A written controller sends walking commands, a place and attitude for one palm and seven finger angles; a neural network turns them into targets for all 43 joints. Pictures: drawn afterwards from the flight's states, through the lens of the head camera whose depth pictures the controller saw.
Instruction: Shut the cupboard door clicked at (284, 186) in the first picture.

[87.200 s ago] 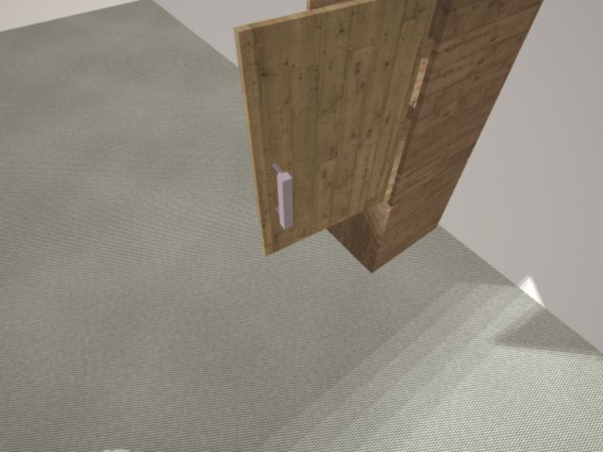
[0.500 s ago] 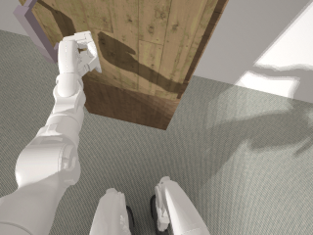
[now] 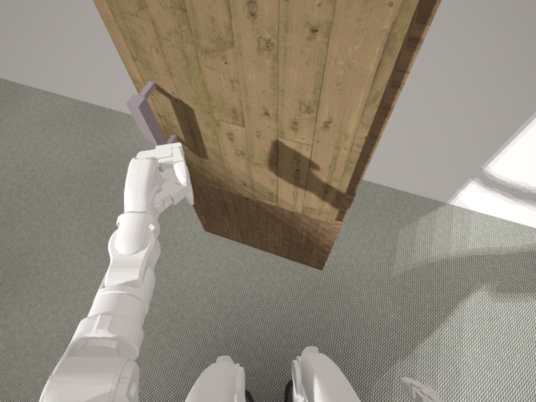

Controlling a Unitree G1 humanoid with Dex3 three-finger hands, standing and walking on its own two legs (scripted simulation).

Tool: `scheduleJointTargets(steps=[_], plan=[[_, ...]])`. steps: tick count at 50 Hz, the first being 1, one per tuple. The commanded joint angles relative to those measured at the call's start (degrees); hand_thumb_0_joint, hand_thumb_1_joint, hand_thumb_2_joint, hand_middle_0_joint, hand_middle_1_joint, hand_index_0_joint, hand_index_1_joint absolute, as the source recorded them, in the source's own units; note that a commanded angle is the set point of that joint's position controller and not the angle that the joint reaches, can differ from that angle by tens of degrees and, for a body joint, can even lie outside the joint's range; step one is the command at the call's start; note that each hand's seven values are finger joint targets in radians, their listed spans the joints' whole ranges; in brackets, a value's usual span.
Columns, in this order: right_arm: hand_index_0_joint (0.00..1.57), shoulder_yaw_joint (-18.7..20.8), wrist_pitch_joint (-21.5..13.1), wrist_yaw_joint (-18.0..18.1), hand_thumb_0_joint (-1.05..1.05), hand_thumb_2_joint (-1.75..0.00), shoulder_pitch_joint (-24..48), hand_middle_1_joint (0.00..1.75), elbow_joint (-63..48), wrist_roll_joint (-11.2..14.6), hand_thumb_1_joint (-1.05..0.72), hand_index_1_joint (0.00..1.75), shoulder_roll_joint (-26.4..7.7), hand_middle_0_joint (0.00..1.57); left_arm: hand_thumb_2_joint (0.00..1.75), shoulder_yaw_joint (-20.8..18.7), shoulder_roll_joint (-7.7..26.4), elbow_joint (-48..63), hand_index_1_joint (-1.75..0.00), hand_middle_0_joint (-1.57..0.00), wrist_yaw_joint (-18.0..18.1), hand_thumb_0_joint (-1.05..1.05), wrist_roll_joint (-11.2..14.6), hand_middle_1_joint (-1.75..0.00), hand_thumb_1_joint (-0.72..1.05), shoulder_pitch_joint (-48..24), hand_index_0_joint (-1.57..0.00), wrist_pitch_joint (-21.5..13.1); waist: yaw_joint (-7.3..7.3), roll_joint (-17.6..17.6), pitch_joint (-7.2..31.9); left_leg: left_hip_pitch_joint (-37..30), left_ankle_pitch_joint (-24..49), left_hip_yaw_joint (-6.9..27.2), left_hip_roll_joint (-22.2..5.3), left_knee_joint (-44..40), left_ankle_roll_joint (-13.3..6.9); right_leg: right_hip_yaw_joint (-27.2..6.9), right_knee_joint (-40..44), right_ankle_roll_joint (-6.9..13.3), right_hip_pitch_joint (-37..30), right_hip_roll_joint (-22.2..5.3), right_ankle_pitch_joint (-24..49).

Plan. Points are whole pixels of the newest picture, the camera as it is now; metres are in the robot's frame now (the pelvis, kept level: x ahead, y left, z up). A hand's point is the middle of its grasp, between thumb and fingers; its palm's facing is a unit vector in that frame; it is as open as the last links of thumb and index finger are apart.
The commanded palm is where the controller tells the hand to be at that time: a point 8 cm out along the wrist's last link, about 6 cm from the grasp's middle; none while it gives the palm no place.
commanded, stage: draw the hand back to the body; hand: left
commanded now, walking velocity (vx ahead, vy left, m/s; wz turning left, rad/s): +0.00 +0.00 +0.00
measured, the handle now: (157, 123) +0.60 +0.19 -0.01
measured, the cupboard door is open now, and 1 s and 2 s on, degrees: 0 0 0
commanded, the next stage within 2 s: step back with the hand held close in 1.34 s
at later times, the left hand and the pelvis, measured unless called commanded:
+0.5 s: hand (60, 249) +0.29 +0.20 +0.15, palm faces +0.15 -0.96 -0.24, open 3.2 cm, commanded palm +0.25 +0.25 +0.17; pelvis +0.01 +0.01 +0.08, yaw +1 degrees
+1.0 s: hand out of the picture +0.20 +0.31 +0.27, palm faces +0.48 -0.77 -0.42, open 6.4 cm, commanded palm +0.15 +0.34 +0.27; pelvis +0.02 +0.04 +0.10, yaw +2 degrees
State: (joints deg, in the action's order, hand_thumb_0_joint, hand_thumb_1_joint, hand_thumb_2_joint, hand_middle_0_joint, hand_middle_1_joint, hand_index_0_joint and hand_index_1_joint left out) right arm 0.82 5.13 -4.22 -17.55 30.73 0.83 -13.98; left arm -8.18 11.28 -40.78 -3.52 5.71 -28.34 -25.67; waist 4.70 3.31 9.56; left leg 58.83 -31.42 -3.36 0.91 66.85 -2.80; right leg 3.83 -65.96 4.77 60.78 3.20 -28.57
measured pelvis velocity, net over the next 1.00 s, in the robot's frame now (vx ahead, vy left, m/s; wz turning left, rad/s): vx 0.02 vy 0.04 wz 0.03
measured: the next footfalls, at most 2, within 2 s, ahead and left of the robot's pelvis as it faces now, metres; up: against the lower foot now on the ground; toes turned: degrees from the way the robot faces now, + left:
none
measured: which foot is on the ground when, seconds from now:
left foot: down 0.00-1.00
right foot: down 0.00-1.00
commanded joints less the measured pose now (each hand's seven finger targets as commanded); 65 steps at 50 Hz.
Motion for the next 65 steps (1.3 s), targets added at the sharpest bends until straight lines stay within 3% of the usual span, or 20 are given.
scheduleJointTargets(steps=[1,4,6,10,13,14,16,19,20,22,25,28,30,42,48,52,55,60,62,65], plan=[[0.2,2.3,-2.0,2.1,0.0,-0.9,-4.7,0.3,-7.1,1.5,-0.9,0.3,-7.7,0.2,0.9,-0.6,7.9,20.8,-1.5,-1.3,-1.2,0.0,3.9,-1.5,0.9,-10.6,-1.3,-1.2,0.63,-9.4,24.9,-12.0,20.9,3.0,0.8,-11.0,0.0,-8.0,14.7,-5.5,-36.1,-2.4,35.0],[0.2,1.8,-3.3,3.3,0.0,-0.9,-2.1,0.3,-6.2,1.7,-0.9,0.3,-7.5,0.2,0.9,1.3,7.0,22.1,-1.5,-1.3,-3.4,0.0,5.2,-1.5,0.9,-10.0,-1.3,-2.1,1.46,-10.0,17.0,-12.6,14.4,3.1,0.8,-12.5,0.1,-10.0,19.5,-5.8,-33.4,-3.5,23.2],[0.2,1.4,-4.1,3.7,0.0,-0.9,-0.4,0.3,-6.1,1.8,-0.9,0.3,-7.4,0.2,0.9,2.8,6.6,22.2,-1.5,-1.3,-5.3,0.0,5.5,-1.5,0.9,-6.9,-1.3,-2.5,0.99,-6.0,13.9,-15.5,12.5,3.1,0.8,-14.1,0.2,-9.9,21.6,-5.0,-31.5,-3.6,17.0],[0.2,1.1,-4.6,4.1,0.0,-0.9,2.2,0.3,-8.0,2.5,-0.9,0.3,-7.7,0.2,0.9,1.7,9.6,25.3,-1.44,-1.24,-8.5,0.0,6.5,-1.44,0.9,2.3,-1.24,-0.3,-1.83,0.5,13.4,-21.1,13.8,3.4,0.9,-18.0,0.2,-9.1,23.6,-4.0,-33.8,-3.5,15.0],[0.2,0.6,-5.1,4.6,0.0,-0.9,4.8,0.3,-9.8,2.9,-0.9,0.3,-7.3,0.2,0.9,-1.6,12.6,31.5,-1.35,-1.16,-9.4,0.0,8.3,-1.35,0.9,7.0,-1.16,2.0,-3.8,-0.2,14.5,-24.0,15.6,3.7,0.5,-20.8,0.4,-8.4,24.4,-3.9,-37.7,-3.6,16.7],[0.2,0.9,-3.5,5.8,0.0,-0.9,8.5,0.3,-11.0,3.0,-0.9,0.3,-5.1,0.2,0.9,1.3,13.9,36.3,-1.32,-1.13,-3.2,0.0,2.5,-1.32,0.9,7.9,-1.13,4.7,-5.42,-1.4,16.0,-27.5,15.7,3.5,0.2,-24.7,1.0,-11.1,28.0,-3.5,-41.6,-5.3,14.4],[0.2,0.4,-2.9,7.5,0.0,-0.9,9.3,0.3,-12.3,3.0,-0.9,0.3,-4.8,0.2,0.9,1.7,11.8,39.9,-1.26,-1.08,2.0,0.0,2.0,-1.26,0.9,13.8,-1.08,8.8,-4.62,-4.0,9.8,-27.6,13.9,3.9,-0.3,-27.2,0.8,-10.9,31.0,-4.3,-41.6,-5.5,11.8],[0.2,0.0,-2.4,9.1,0.0,-0.9,11.0,0.3,-11.4,2.8,-0.9,0.3,-4.8,0.2,0.9,-0.4,14.4,43.5,-1.17,-1.0,6.3,0.0,0.6,-1.17,0.9,14.9,-1.0,12.1,-4.31,-5.8,5.6,-30.3,12.8,3.8,-0.7,-30.1,0.5,-11.4,34.9,-4.6,-44.2,-6.0,9.7],[0.2,-0.2,-2.5,9.6,0.0,-0.9,11.3,0.3,-11.1,2.7,-0.9,0.3,-5.0,0.2,0.9,-1.6,16.0,44.9,-1.14,-0.97,7.3,0.0,0.2,-1.14,0.9,15.4,-0.97,12.9,-4.62,-6.4,4.7,-31.6,13.9,4.0,-0.8,-31.0,0.3,-10.9,35.7,-4.4,-45.3,-5.7,10.6],[0.2,-0.6,-3.2,10.1,0.0,-0.9,11.9,0.3,-10.5,2.7,-0.9,0.3,-4.6,0.2,0.9,-0.5,14.3,46.7,-1.08,-0.92,8.4,0.0,-0.5,-1.08,0.9,16.3,-0.92,14.3,-4.56,-4.7,3.8,-36.5,15.9,4.1,-1.0,-33.9,0.3,-8.5,36.6,-3.9,-46.1,-5.1,13.5],[0.2,-1.1,-4.9,10.3,0.0,-0.9,12.1,0.3,-9.9,2.3,-0.9,0.3,-4.8,0.2,0.9,0.5,13.5,51.9,-0.99,-0.83,9.0,0.0,-0.9,-0.99,0.9,21.0,-0.83,16.1,-5.22,1.0,3.5,-43.1,21.1,5.0,-1.5,-37.4,0.4,-5.6,37.2,-3.0,-48.0,-4.1,19.7],[0.2,-1.5,-6.3,9.8,0.0,-0.9,12.3,0.3,-9.2,2.0,-0.9,0.3,-4.7,0.2,0.9,-0.1,12.9,55.0,-0.9,-0.75,9.3,0.0,-1.0,-0.9,0.9,26.6,-0.75,17.6,-5.51,1.2,0.9,-46.6,24.7,5.9,-2.1,-40.3,1.2,-4.0,38.8,-2.8,-49.4,-3.7,22.2],[0.2,-1.4,-7.1,9.5,0.0,-0.9,12.5,0.3,-8.8,1.8,-0.9,0.3,-5.0,0.2,0.9,-1.8,13.5,55.9,-0.84,-0.69,9.2,0.0,-0.8,-0.84,0.9,32.0,-0.69,18.4,-6.14,-2.1,-0.7,-47.3,26.8,6.0,-2.4,-41.6,1.2,-3.7,40.3,-2.9,-51.3,-3.5,23.8],[0.2,-1.2,-10.6,7.8,0.0,-0.9,13.2,0.3,-7.0,0.7,-0.9,0.3,-4.4,0.2,0.9,-13.5,19.2,74.1,-0.48,-0.36,10.0,0.0,-1.0,-0.48,0.9,44.5,-0.36,19.0,-7.86,3.6,-1.3,-52.5,39.9,6.8,-3.4,-44.8,3.7,-2.9,43.3,-2.8,-57.1,-3.6,28.9],[0.2,-0.3,-11.9,7.3,0.0,-0.9,13.0,0.3,-5.8,0.5,-0.9,0.3,-4.7,0.2,0.9,-20.0,21.5,76.7,-0.3,-0.2,10.4,0.0,-0.5,-0.3,0.9,52.4,-0.2,18.6,-8.44,0.5,-3.7,-51.3,38.0,7.2,-3.8,-45.7,4.3,-2.4,44.0,-3.0,-56.8,-3.3,27.2],[0.2,0.4,-11.3,7.1,0.0,-0.9,12.6,0.3,-4.9,0.7,-0.9,0.3,-5.9,0.2,0.9,-14.9,16.1,70.5,-0.3,-0.2,9.9,0.0,-0.9,-0.3,0.9,50.4,-0.2,19.3,-6.82,-1.6,-10.5,-49.4,28.9,7.7,-4.0,-47.5,4.0,-2.6,45.2,-3.2,-52.3,-3.4,21.3],[0.2,0.6,-11.4,7.6,0.0,-0.9,13.0,0.3,-4.7,0.6,-0.9,0.3,-6.4,0.2,0.9,-15.5,17.6,70.7,-0.3,-0.2,10.2,0.0,-1.2,-0.3,0.9,47.1,-0.2,18.7,-7.04,-2.4,-9.2,-49.2,23.6,7.9,-3.5,-48.2,3.1,-2.8,45.5,-3.2,-52.8,-3.4,19.0],[0.2,0.1,-13.2,8.1,0.0,-0.9,14.0,0.3,-5.0,0.3,-0.9,0.3,-5.8,0.2,0.9,-18.0,21.5,78.1,-0.3,-0.2,11.1,0.0,-1.6,-0.3,0.9,46.2,-0.2,17.3,-8.58,3.3,-1.8,-50.5,24.9,8.0,-3.1,-47.9,2.9,-3.4,44.3,-2.9,-58.1,-3.6,20.6],[0.2,-0.3,-14.1,8.2,0.0,-0.9,14.1,0.3,-4.8,0.1,-0.9,0.3,-5.1,0.2,0.9,-18.1,21.4,79.4,-0.3,-0.2,11.4,0.0,-1.8,-0.3,0.9,47.0,-0.2,17.1,-8.65,5.5,-2.6,-50.2,26.5,8.2,-2.9,-47.9,3.3,-3.2,44.1,-2.7,-58.1,-3.6,21.6],[0.2,-0.3,-14.4,8.2,0.0,-0.9,14.0,0.3,-4.2,0.1,-0.9,0.3,-5.2,0.2,0.9,-19.4,21.8,77.2,-0.3,-0.2,11.4,0.0,-1.6,-0.3,0.9,49.3,-0.2,17.5,-8.87,3.3,-5.8,-48.4,27.9,7.8,-2.8,-47.8,3.6,-3.1,44.8,-2.5,-58.0,-3.3,22.4]])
